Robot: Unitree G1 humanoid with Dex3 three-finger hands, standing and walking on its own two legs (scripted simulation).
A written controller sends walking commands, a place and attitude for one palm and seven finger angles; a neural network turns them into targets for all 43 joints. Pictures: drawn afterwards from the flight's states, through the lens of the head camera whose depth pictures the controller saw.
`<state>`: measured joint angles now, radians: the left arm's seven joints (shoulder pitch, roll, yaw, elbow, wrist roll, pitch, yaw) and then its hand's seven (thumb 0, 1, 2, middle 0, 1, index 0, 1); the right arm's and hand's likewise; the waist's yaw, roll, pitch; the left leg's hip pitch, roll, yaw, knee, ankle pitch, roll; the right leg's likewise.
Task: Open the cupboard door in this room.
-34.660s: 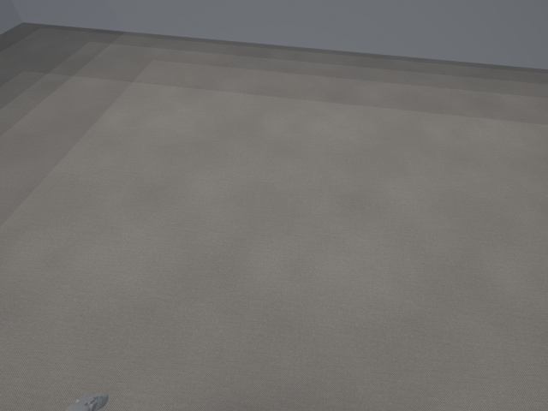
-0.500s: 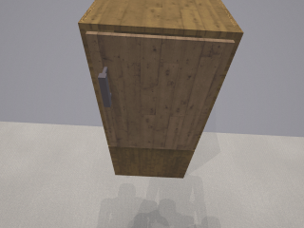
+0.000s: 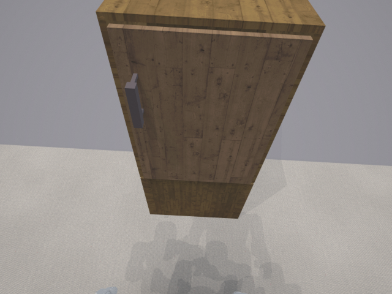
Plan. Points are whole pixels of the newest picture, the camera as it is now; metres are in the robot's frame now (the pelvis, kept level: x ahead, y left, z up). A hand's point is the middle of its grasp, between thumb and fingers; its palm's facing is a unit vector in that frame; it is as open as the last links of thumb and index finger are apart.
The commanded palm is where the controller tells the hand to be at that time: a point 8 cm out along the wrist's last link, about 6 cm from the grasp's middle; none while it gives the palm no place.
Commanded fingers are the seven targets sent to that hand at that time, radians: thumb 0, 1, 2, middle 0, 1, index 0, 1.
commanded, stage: come to a stop and stand still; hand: left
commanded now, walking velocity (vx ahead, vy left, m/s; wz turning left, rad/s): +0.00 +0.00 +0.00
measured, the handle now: (136, 101) +0.54 +0.18 +0.07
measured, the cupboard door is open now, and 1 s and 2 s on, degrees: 0 0 0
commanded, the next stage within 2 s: look again from close up in 0.44 s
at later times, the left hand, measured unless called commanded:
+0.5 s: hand out of the picture -0.05 +0.20 -0.16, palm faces +0.02 -0.98 -0.22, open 7.4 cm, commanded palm none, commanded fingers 0.00 0.90 0.90 -0.20 -0.30 -0.20 -0.30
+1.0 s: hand out of the picture +0.04 +0.17 -0.15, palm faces -0.01 -0.97 -0.22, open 7.3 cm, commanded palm none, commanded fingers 0.00 0.90 0.90 -0.20 -0.30 -0.20 -0.30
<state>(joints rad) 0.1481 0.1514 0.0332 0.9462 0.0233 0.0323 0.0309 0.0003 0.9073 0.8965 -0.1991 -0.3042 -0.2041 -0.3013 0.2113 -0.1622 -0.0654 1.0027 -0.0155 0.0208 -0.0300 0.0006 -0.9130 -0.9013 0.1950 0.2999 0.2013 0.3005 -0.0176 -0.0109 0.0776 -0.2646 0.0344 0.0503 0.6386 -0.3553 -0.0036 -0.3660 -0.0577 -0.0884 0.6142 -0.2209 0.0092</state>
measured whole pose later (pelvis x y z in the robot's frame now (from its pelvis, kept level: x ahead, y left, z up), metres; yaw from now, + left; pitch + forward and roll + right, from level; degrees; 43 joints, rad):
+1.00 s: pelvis +0.00 -0.01 +0.02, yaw +0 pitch -1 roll +1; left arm 0.23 0.18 -0.01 1.08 0.01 -0.03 0.02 0.00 0.91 0.90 -0.20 -0.30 -0.20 -0.30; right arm 0.29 -0.18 0.01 1.09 -0.02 -0.02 -0.02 0.00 -0.91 -0.90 0.20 0.30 0.20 0.30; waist -0.01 0.02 0.02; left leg -0.19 0.01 0.06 0.44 -0.24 0.00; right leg -0.25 -0.03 -0.04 0.49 -0.23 -0.01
